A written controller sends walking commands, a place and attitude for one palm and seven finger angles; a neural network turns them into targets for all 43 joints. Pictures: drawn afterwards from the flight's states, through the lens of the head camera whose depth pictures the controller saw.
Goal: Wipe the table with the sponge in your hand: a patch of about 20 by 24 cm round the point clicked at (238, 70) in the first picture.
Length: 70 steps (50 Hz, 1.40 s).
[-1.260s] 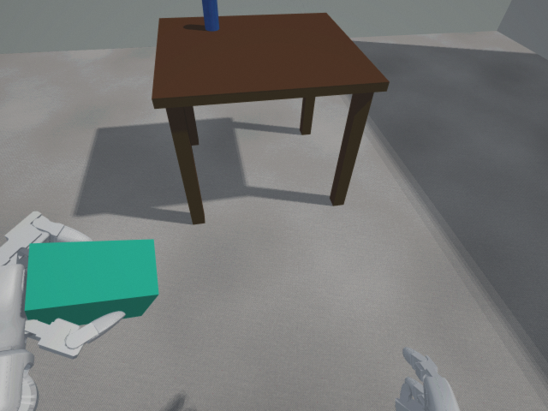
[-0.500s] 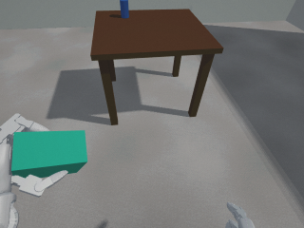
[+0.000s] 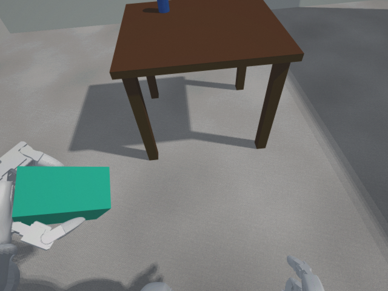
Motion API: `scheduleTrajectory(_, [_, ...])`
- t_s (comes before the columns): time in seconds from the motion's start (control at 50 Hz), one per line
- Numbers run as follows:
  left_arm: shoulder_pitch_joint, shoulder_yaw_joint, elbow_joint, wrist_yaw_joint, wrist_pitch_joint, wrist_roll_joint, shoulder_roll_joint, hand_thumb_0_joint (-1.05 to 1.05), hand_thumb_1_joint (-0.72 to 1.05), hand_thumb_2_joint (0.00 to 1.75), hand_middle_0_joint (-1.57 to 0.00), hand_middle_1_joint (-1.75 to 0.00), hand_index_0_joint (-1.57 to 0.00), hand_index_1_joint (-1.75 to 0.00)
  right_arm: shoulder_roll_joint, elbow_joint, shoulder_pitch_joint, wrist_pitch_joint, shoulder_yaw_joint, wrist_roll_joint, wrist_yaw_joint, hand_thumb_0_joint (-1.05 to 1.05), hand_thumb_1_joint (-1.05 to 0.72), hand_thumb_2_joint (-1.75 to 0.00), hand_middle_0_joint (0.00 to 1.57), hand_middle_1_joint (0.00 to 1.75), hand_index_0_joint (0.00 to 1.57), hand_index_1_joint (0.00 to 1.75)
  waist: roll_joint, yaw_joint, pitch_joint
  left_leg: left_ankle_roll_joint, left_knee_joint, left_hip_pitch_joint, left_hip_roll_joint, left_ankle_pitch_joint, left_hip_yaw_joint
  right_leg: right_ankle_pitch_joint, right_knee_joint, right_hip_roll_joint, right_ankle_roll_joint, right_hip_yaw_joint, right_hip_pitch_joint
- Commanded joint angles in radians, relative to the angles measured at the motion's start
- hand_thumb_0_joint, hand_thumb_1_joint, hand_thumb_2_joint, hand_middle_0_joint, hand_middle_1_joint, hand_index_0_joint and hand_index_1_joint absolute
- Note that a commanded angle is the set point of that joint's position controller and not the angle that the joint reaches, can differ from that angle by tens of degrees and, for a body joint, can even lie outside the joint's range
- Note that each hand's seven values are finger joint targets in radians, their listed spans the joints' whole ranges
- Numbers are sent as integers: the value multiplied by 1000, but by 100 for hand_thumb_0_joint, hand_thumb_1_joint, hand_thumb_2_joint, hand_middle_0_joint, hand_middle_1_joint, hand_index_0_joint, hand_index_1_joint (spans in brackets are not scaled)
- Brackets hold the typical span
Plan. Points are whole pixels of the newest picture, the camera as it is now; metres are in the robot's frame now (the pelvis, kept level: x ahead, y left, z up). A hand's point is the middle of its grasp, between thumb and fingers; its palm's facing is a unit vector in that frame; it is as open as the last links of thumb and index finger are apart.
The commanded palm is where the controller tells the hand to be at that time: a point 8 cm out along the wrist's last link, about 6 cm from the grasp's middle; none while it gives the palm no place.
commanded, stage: walk to a spot facing it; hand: left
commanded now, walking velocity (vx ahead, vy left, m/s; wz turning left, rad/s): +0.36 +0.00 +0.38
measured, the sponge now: (76, 196) +0.24 +0.19 +0.15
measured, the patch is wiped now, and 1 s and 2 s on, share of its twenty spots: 0.00 0.00 0.00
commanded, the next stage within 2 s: none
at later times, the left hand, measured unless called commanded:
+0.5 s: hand (71, 120) +0.37 +0.23 +0.19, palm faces +0.50 -0.75 -0.44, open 10.6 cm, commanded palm +0.28 +0.27 +0.19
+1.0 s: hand (101, 111) +0.39 +0.18 +0.19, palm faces +0.67 -0.57 -0.48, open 10.6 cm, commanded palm +0.30 +0.20 +0.19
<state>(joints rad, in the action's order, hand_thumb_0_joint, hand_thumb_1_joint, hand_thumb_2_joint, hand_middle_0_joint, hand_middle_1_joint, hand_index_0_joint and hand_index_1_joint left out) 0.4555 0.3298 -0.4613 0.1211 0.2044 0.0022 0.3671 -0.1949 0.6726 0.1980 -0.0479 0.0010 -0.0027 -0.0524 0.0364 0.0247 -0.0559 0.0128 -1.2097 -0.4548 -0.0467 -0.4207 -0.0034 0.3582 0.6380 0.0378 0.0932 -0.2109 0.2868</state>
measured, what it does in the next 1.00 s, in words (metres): walks ahead, turning left: left foot, then right foot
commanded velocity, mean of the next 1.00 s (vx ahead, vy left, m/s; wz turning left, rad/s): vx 0.17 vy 0.00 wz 0.57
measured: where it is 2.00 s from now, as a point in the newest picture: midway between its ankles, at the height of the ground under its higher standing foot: (262, 282)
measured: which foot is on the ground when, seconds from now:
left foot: up 0.00-0.38, down 0.40-0.74, up 0.76-1.00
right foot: down 0.00-0.38, up 0.40-0.74, down 0.76-1.00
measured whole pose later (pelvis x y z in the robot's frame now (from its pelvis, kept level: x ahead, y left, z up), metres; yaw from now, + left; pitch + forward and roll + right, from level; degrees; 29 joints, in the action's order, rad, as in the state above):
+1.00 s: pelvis +0.29 -0.12 +0.00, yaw +28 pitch +0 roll +2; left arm 0.49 0.38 -0.64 0.15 0.17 0.02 0.40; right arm -0.25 0.55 0.14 -0.05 0.05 0.00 -0.08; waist -0.03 0.03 -0.11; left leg 0.05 -0.75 -0.40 -0.05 -0.42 -0.14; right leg 0.37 0.65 0.19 -0.02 -0.26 0.26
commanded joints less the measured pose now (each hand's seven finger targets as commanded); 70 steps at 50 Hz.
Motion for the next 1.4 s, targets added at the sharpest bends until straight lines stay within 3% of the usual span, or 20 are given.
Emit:
scheduleTrajectory(0.0, [48,204,-198,31,91,23,201,0,10,130,-120,-160,-120,-160,-86,-174,-100,-22,33,-3,-7,0,-90,-90,20,30,20,30,-93,-19,103,17,-186,-351,-48,113,4,-453,-312,306,36,309,-285])
scheduleTrajectory(0.2, [22,198,-285,73,93,18,194,0,10,130,-120,-160,-120,-160,-88,-253,-66,-29,57,4,3,0,-90,-90,20,30,20,30,-174,-65,138,-15,448,-207,-10,203,-222,-902,-265,272,-53,82,-431])
scheduleTrajectory(0.32, [-19,166,-294,88,80,25,185,0,10,130,-120,-160,-120,-160,-79,-268,-34,-38,63,13,-20,0,-90,-90,20,30,20,30,-146,-3,257,-78,740,344,117,325,-332,-1034,210,243,-124,-32,-207])
scheduleTrajectory(0.34, [-54,174,-316,86,94,26,201,0,10,130,-120,-160,-120,-160,-81,-269,-28,-39,60,10,-22,0,-90,-90,20,30,20,30,-65,22,313,-148,744,573,23,395,-157,-759,444,201,-148,-29,-22])
scheduleTrajectory(0.38, [-117,198,-334,77,91,30,241,0,10,130,-120,-160,-120,-160,-96,-277,-34,-61,43,7,0,0,-90,-90,20,30,20,30,146,3,311,-411,795,667,-432,756,641,302,889,-17,-147,189,384])
scheduleTrajectory(0.42, [-160,182,-191,30,59,21,224,0,10,130,-120,-160,-120,-160,-131,-252,-90,-71,60,17,9,0,-90,-90,20,30,20,30,-1,-5,117,-347,875,413,-374,495,524,212,818,68,-140,275,448])
scheduleTrajectory(0.52, [33,261,-396,33,95,40,234,0,10,130,-120,-160,-120,-160,-113,-235,-73,-80,70,27,4,0,-90,-90,20,30,20,30,204,-60,135,-222,909,77,-192,166,171,24,420,86,-154,168,180])
scheduleTrajectory(0.64, [3,154,-348,25,88,36,100,0,10,130,-120,-160,-120,-160,-111,-222,-41,-126,62,24,-2,0,-90,-90,20,30,20,30,261,-27,131,-154,826,71,-149,197,107,-8,76,-16,-198,13,-14])
scheduleTrajectory(0.68, [-51,136,-291,25,74,24,87,0,10,130,-120,-160,-120,-160,-100,-211,-26,-127,58,25,-10,0,-90,-90,20,30,20,30,184,-35,145,-115,671,104,-116,252,82,-33,-106,-39,-197,0,-96])
scheduleTrajectory(0.72, [-99,164,-253,41,46,5,178,0,10,130,-120,-160,-120,-160,-50,-202,-3,-119,49,30,-21,0,-90,-90,20,30,20,30,-300,-34,167,-13,250,-157,55,-97,-80,-353,-316,297,-80,392,-342])
scheduleTrajectory(0.74, [-130,187,-250,55,25,19,226,0,10,130,-120,-160,-120,-160,-82,-209,-68,-123,50,17,-32,0,-90,-90,20,30,20,30,-387,-55,160,6,-2,-267,57,-237,-29,-630,-287,474,12,576,-335])
scheduleTrajectory(0.76, [-171,171,-237,60,24,12,219,0,10,130,-120,-160,-120,-160,-86,-187,-83,-120,33,-7,-35,0,-90,-90,20,30,20,30,-237,-48,174,13,-94,-250,12,-174,28,-764,-244,493,35,476,-308])
scheduleTrajectory(0.86, [-79,203,-349,62,49,15,227,0,10,130,-120,-160,-120,-160,-72,-229,-132,-64,36,4,-35,0,-90,-90,20,30,20,30,-261,-38,163,29,227,-34,-34,-85,-73,-821,-150,342,-9,114,-216])
scheduleTrajectory(0.98, [72,243,-424,89,41,55,208,0,10,130,-120,-160,-120,-160,-79,-285,-65,-33,63,2,-37,0,-90,-90,20,30,20,30,-96,2,278,22,753,274,63,247,-193,-744,148,289,-79,32,-152])
scheduleTrajectory(1.02, [120,211,-446,80,71,70,182,0,10,130,-120,-160,-120,-160,-142,-292,-53,-42,87,3,-27,0,-90,-90,20,30,20,30,372,-10,291,-202,798,518,-342,1091,374,250,544,62,-197,55,257])
scheduleTrajectory(1.08, [59,216,-343,34,59,36,202,0,10,130,-120,-160,-120,-160,-153,-253,-41,-58,92,14,15,0,-90,-90,20,30,20,30,152,-2,207,-240,764,446,-332,1014,359,258,531,80,-182,197,374])
scheduleTrajectory(1.16, [95,172,-409,31,45,58,155,0,10,130,-120,-160,-120,-160,-136,-257,-38,-80,81,26,27,0,-90,-90,20,30,20,30,283,-14,217,-146,775,285,-174,789,133,68,241,6,-190,117,131])
scheduleTrajectory(1.28, [37,164,-346,30,8,65,160,0,10,130,-120,-160,-120,-160,-121,-256,-69,-103,51,25,6,0,-90,-90,20,30,20,30,178,-43,185,-113,748,75,-158,360,185,-31,-99,-26,-189,100,-141])
scheduleTrajectory(1.34, [-87,198,-275,56,-29,53,252,0,10,130,-120,-160,-120,-160,-93,-259,-105,-98,43,18,-20,0,-90,-90,20,30,20,30,-342,-45,121,25,119,-124,77,-162,10,-236,-414,438,4,621,-87])
scheduleTrajectory(1.38, [-117,140,-215,49,-31,42,187,0,10,130,-120,-160,-120,-160,-115,-212,-83,-95,53,1,-23,0,-90,-90,20,30,20,30,-236,-20,102,42,-96,-95,32,-25,63,-117,-414,389,-15,495,6])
